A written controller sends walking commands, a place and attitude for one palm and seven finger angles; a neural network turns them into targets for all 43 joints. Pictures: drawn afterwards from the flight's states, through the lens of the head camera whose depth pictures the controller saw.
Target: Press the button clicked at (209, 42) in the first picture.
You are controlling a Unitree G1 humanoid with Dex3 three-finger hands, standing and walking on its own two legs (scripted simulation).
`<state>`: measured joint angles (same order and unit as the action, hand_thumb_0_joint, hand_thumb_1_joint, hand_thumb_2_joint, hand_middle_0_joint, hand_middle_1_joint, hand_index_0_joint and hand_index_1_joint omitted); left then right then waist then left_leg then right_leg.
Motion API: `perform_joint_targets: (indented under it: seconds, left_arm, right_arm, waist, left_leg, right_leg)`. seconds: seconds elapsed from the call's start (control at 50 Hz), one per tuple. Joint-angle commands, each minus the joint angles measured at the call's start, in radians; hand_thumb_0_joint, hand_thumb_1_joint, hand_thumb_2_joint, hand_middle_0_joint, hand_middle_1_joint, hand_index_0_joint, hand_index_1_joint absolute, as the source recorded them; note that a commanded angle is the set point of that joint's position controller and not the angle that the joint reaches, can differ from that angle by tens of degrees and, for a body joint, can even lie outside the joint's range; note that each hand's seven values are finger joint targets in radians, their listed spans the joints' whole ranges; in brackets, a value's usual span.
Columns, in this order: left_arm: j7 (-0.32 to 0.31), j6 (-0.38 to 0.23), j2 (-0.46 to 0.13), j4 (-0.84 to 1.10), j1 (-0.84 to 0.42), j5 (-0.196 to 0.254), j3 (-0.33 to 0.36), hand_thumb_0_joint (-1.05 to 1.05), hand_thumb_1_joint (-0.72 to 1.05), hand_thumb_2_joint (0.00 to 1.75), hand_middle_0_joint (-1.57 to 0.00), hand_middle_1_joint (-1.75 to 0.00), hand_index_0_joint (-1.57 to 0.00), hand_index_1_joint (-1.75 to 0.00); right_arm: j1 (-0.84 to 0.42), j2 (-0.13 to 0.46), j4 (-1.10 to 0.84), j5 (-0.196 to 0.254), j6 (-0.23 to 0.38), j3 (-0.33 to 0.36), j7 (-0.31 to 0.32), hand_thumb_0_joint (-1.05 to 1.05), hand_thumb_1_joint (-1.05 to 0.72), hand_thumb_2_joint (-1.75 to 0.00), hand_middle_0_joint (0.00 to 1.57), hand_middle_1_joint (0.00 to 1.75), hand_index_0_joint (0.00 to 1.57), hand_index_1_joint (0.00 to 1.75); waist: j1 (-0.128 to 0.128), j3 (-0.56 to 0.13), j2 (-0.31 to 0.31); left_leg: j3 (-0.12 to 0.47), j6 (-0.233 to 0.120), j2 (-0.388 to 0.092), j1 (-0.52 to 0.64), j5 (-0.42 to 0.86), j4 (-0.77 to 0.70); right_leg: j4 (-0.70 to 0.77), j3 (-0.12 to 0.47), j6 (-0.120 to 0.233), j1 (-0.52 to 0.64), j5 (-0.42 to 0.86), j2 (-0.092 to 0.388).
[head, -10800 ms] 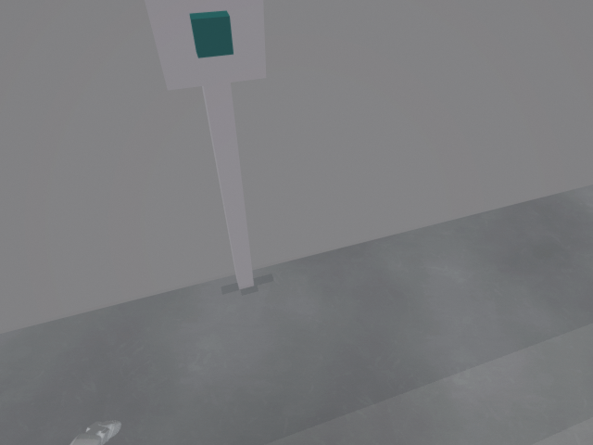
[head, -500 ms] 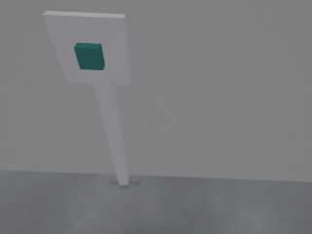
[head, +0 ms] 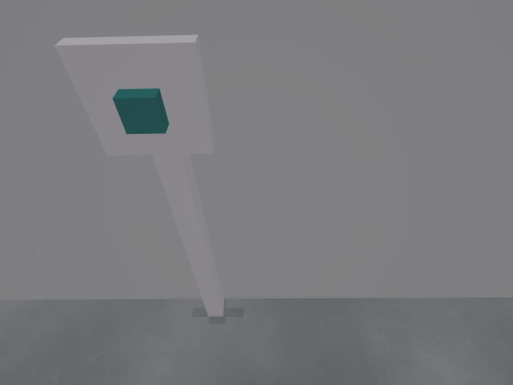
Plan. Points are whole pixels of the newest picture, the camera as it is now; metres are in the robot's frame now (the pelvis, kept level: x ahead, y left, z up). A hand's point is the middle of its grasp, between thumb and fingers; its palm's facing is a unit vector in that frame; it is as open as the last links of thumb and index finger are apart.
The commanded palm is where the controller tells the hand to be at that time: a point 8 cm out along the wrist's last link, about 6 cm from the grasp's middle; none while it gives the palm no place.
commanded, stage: look again from close up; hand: left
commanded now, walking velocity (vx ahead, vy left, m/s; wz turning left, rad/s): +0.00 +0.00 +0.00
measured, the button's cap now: (143, 110) +0.49 +0.22 +0.20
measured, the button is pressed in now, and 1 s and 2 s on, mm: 0 0 0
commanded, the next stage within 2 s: raise the hand and make a fist in 0.14 s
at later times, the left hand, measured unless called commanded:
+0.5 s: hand (162, 301) +0.23 +0.16 +0.04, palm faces +0.18 -0.98 -0.05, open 6.5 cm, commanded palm +0.12 +0.22 -0.03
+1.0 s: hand (160, 321) +0.20 +0.15 +0.04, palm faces -0.07 -1.00 -0.06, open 3.3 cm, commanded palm +0.15 +0.22 +0.06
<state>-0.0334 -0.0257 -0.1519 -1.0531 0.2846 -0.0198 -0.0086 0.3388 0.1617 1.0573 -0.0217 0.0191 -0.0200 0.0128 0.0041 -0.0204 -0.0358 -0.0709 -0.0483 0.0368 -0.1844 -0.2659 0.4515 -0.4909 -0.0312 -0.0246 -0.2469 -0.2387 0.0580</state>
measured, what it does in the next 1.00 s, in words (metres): stands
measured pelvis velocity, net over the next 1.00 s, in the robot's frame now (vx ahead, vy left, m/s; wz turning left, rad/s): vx -0.01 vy -0.04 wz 0.03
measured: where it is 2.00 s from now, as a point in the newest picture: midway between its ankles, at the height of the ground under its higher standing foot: outside the picture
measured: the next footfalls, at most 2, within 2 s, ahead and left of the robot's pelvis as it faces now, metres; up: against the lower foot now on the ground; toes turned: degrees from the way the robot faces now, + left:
none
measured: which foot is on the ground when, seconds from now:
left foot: down 0.00-1.00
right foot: down 0.00-1.00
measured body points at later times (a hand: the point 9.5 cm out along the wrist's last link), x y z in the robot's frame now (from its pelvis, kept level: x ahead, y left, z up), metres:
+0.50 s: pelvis +0.02 -0.03 -0.02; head +0.02 -0.04 +0.43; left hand +0.22 +0.21 +0.04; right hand +0.19 -0.29 -0.10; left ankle -0.01 +0.09 -0.74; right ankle +0.01 -0.14 -0.74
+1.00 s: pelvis -0.01 -0.04 -0.04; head +0.00 -0.05 +0.41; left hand +0.20 +0.21 +0.05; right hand +0.16 -0.25 -0.12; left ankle -0.01 +0.09 -0.74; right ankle +0.01 -0.14 -0.74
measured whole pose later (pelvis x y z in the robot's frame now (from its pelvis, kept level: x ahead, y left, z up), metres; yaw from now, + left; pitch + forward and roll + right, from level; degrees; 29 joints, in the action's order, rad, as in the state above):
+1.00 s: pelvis -0.01 -0.04 -0.04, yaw +2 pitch +5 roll -1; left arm 0.34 -0.17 -0.29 0.08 0.37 0.31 0.20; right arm 0.26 0.18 0.58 0.05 0.22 -0.06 0.07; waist 0.02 -0.09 -0.04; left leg 0.00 0.02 -0.04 -0.51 -0.43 0.84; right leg -0.81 -0.10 0.04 -0.52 -0.39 0.00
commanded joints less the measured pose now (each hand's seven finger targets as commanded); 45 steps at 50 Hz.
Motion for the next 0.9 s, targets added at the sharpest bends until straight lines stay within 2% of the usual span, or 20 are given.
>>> perform_joint_targets:
  seconds: [0.0, 0.2, 0.22, 0.24, 0.26, 0.28, 0.3, 0.32, 0.34, 0.4, 0.44, 0.5, 0.54, 0.58, 0.64, 0.68, 0.72, 0.78, 0.8, 0.88]
  left_arm:
    - [-0.006, -0.010, -0.090, 0.014, 0.062, 0.009, 0.017, 0.00, 0.90, 0.90, -0.20, -0.30, -0.20, -0.30]
    - [-0.008, -0.011, -0.101, -0.013, 0.051, 0.010, 0.019, 0.00, 0.90, 0.90, -0.20, -0.30, -0.20, -0.30]
    - [-0.045, -0.011, -0.128, -0.051, 0.130, 0.004, 0.022, 0.00, 0.90, 0.90, -0.20, -0.30, -0.20, -0.30]
    - [-0.039, -0.239, -0.381, 1.499, -0.679, 0.185, 0.195, 0.00, 0.90, 0.90, -0.23, -0.33, -0.23, -0.33]
    - [-0.066, -0.181, -0.298, 1.231, -0.165, 0.107, 0.168, 0.00, 0.90, 0.90, -0.25, -0.36, -0.25, -0.36]
    - [-0.118, -0.131, -0.195, 1.130, -0.116, 0.138, 0.108, 0.00, 0.90, 0.90, -0.28, -0.39, -0.28, -0.39]
    - [-0.114, -0.039, 0.008, 0.993, 0.161, 0.146, -0.003, 0.00, 0.90, 0.90, -0.31, -0.42, -0.31, -0.42]
    - [-0.096, -0.062, -0.019, 1.199, 0.023, 0.176, 0.019, 0.00, 0.90, 0.90, -0.34, -0.45, -0.34, -0.45]
    - [-0.081, -0.103, -0.085, 1.215, 0.042, 0.164, 0.087, 0.00, 0.90, 0.90, -0.36, -0.48, -0.36, -0.48]
    - [0.021, -0.231, -0.032, 1.007, 0.405, 0.188, 0.153, 0.00, 0.90, 0.90, -0.45, -0.57, -0.45, -0.57]
    - [0.146, -0.359, 0.014, 0.918, 0.555, 0.232, 0.166, 0.00, 0.90, 0.90, -0.50, -0.63, -0.50, -0.63]
    - [0.345, -0.511, -0.088, 0.951, 0.562, 0.276, 0.246, 0.00, 0.90, 0.90, -0.58, -0.72, -0.58, -0.72]
    - [0.387, -0.495, -0.166, 1.097, 0.484, 0.288, 0.297, 0.00, 0.90, 0.90, -0.64, -0.78, -0.64, -0.78]
    - [0.379, -0.476, -0.189, 1.265, 0.347, 0.323, 0.314, 0.00, 0.90, 0.90, -0.69, -0.84, -0.69, -0.84]
    - [0.305, -0.524, -0.193, 1.449, 0.171, 0.338, 0.342, 0.00, 0.90, 0.90, -0.78, -0.93, -0.78, -0.93]
    - [0.277, -0.579, -0.172, 1.545, 0.016, 0.328, 0.269, 0.00, 0.90, 0.90, -0.83, -0.99, -0.83, -0.99]
    - [0.295, -0.609, -0.140, 1.503, -0.004, 0.314, 0.191, 0.00, 0.90, 0.90, -0.89, -1.05, -0.89, -1.05]
    - [0.373, -0.553, -0.179, 1.414, -0.039, 0.303, 0.144, 0.00, 0.90, 0.90, -0.97, -1.14, -0.97, -1.14]
    - [0.394, -0.504, -0.202, 1.368, -0.025, 0.298, 0.155, 0.00, 0.90, 0.90, -1.00, -1.17, -1.00, -1.17]
    - [0.409, -0.234, -0.296, 1.182, 0.153, 0.328, 0.325, 0.00, 0.90, 0.90, -1.11, -1.29, -1.11, -1.29]
  right_arm:
    - [0.041, 0.096, -0.027, 0.006, 0.027, 0.021, 0.009, 0.00, -0.90, -0.90, 0.20, 0.30, 0.20, 0.30]
    - [0.015, 0.088, 0.016, 0.009, 0.022, 0.020, 0.017, 0.00, -0.90, -0.90, 0.20, 0.30, 0.20, 0.30]
    - [-0.084, 0.129, -0.049, 0.024, 0.018, 0.036, 0.009, 0.00, -0.90, -0.90, 0.20, 0.30, 0.20, 0.30]
    - [-0.074, 0.286, -0.385, 0.063, 0.170, 0.064, 0.050, 0.00, -0.90, -0.90, 0.20, 0.30, 0.20, 0.30]
    - [-0.159, 0.191, -0.337, 0.047, 0.259, 0.035, 0.088, 0.00, -0.90, -0.90, 0.20, 0.30, 0.20, 0.30]
    - [-0.152, 0.191, -0.262, 0.051, 0.284, 0.047, 0.092, 0.00, -0.90, -0.90, 0.20, 0.30, 0.20, 0.30]
    - [-0.110, 0.147, -0.257, 0.065, 0.286, 0.048, 0.076, 0.00, -0.90, -0.90, 0.20, 0.30, 0.20, 0.30]
    - [-0.159, 0.176, -0.344, 0.064, 0.302, 0.055, 0.069, 0.00, -0.90, -0.90, 0.20, 0.30, 0.20, 0.30]
    - [-0.147, 0.195, -0.361, 0.050, 0.315, 0.078, 0.069, 0.00, -0.90, -0.90, 0.20, 0.30, 0.20, 0.30]
    - [-0.183, 0.174, -0.442, 0.033, 0.314, 0.104, 0.045, 0.00, -0.90, -0.90, 0.20, 0.30, 0.20, 0.30]
    - [-0.218, 0.178, -0.486, 0.032, 0.292, 0.121, 0.017, 0.00, -0.90, -0.90, 0.20, 0.30, 0.20, 0.30]
    - [-0.249, 0.201, -0.584, 0.045, 0.279, 0.134, -0.016, 0.00, -0.90, -0.90, 0.20, 0.30, 0.20, 0.30]
    - [-0.279, 0.199, -0.657, 0.052, 0.270, 0.125, -0.007, 0.00, -0.90, -0.90, 0.20, 0.30, 0.20, 0.30]
    - [-0.262, 0.189, -0.691, 0.051, 0.258, 0.113, 0.010, 0.00, -0.90, -0.90, 0.20, 0.30, 0.20, 0.30]
    - [-0.186, 0.160, -0.685, 0.045, 0.256, 0.104, 0.031, 0.00, -0.90, -0.90, 0.20, 0.30, 0.20, 0.30]
    - [-0.156, 0.170, -0.661, 0.037, 0.263, 0.087, 0.039, 0.00, -0.90, -0.90, 0.20, 0.30, 0.20, 0.30]
    - [-0.151, 0.181, -0.629, 0.045, 0.283, 0.078, 0.047, 0.00, -0.90, -0.90, 0.20, 0.30, 0.20, 0.30]
    - [-0.162, 0.208, -0.621, 0.059, 0.306, 0.059, 0.058, 0.00, -0.90, -0.90, 0.20, 0.30, 0.20, 0.30]
    - [-0.166, 0.209, -0.622, 0.067, 0.308, 0.058, 0.064, 0.00, -0.90, -0.90, 0.20, 0.30, 0.20, 0.30]
    - [-0.224, 0.190, -0.653, 0.088, 0.286, 0.053, 0.081, 0.00, -0.90, -0.90, 0.20, 0.30, 0.20, 0.30]
  waist:
    - [-0.005, 0.075, 0.053]
    - [-0.004, 0.038, 0.046]
    - [-0.047, 0.076, 0.213]
    - [0.084, -0.427, -0.009]
    - [-0.023, -0.371, -0.203]
    - [0.007, -0.287, -0.219]
    - [0.017, -0.185, -0.170]
    - [0.017, -0.051, -0.140]
    - [0.029, -0.090, -0.083]
    - [-0.046, -0.028, 0.228]
    - [-0.072, -0.003, 0.346]
    - [-0.078, -0.093, 0.192]
    - [-0.089, -0.167, 0.086]
    - [-0.065, -0.217, -0.017]
    - [-0.011, -0.268, -0.059]
    - [0.047, -0.232, -0.053]
    - [0.075, -0.182, -0.064]
    - [0.098, -0.130, -0.033]
    - [0.086, -0.120, -0.021]
    - [-0.030, -0.170, 0.068]
  left_leg:
    - [0.128, 0.001, -0.132, -0.051, 0.190, -0.115]
    - [0.101, 0.013, -0.135, 0.015, 0.289, -0.083]
    - [0.071, 0.040, -0.166, -0.071, 0.212, 0.087]
    - [0.082, 0.021, -0.040, 0.147, 0.333, -0.028]
    - [0.055, 0.027, -0.074, 0.214, 0.513, -0.035]
    - [0.062, 0.067, -0.081, 0.131, 0.453, -0.024]
    - [0.083, 0.069, -0.083, 0.087, 0.436, -0.029]
    - [0.106, 0.070, -0.077, 0.021, 0.408, -0.011]
    - [0.096, 0.066, -0.069, 0.009, 0.388, 0.033]
    - [0.078, 0.056, -0.045, -0.196, 0.305, 0.131]
    - [0.060, 0.064, -0.032, -0.341, 0.216, 0.203]
    - [0.030, 0.073, -0.005, -0.383, 0.173, 0.291]
    - [0.006, 0.055, 0.007, -0.403, 0.137, 0.319]
    - [0.006, 0.045, 0.008, -0.390, 0.110, 0.342]
    - [0.040, 0.033, -0.013, -0.350, 0.092, 0.384]
    - [0.068, 0.023, -0.026, -0.333, 0.066, 0.411]
    - [0.081, 0.016, -0.038, -0.326, 0.010, 0.418]
    - [0.103, 0.007, -0.047, -0.353, -0.057, 0.401]
    - [0.104, 0.008, -0.046, -0.360, -0.078, 0.382]
    - [0.096, 0.017, -0.035, -0.390, -0.061, 0.316]
  right_leg:
    - [0.059, 0.061, 0.057, 0.051, 0.141, 0.047]
    - [0.058, 0.063, 0.062, 0.104, 0.283, 0.060]
    - [0.077, 0.097, 0.039, 0.076, 0.468, 0.098]
    - [-0.013, 0.029, 0.058, 0.138, 0.390, -0.012]
    - [-0.041, 0.014, 0.077, 0.114, 0.211, -0.045]
    - [-0.042, -0.030, 0.064, 0.059, 0.114, -0.044]
    - [-0.033, -0.040, 0.049, -0.010, 0.077, -0.040]
    - [-0.025, -0.051, 0.049, -0.028, 0.118, -0.030]
    - [-0.020, -0.064, 0.050, -0.049, 0.134, -0.034]
    - [-0.101, -0.093, 0.043, -0.100, 0.192, -0.053]
    - [-0.187, -0.090, 0.033, -0.150, 0.220, -0.056]
    - [-0.260, -0.031, 0.041, -0.128, 0.313, -0.028]
    - [-0.269, 0.007, 0.040, -0.120, 0.266, -0.020]
    - [-0.259, 0.034, 0.034, -0.138, 0.191, -0.020]
    - [-0.244, 0.064, 0.024, -0.180, 0.123, -0.029]
    - [-0.250, 0.059, 0.027, -0.261, 0.072, -0.045]
    - [-0.231, 0.054, 0.038, -0.321, -0.036, -0.051]
    - [-0.188, 0.063, 0.038, -0.318, -0.131, -0.048]
    - [-0.163, 0.072, 0.034, -0.303, -0.164, -0.043]
    - [-0.088, 0.114, 0.016, -0.137, -0.224, -0.007]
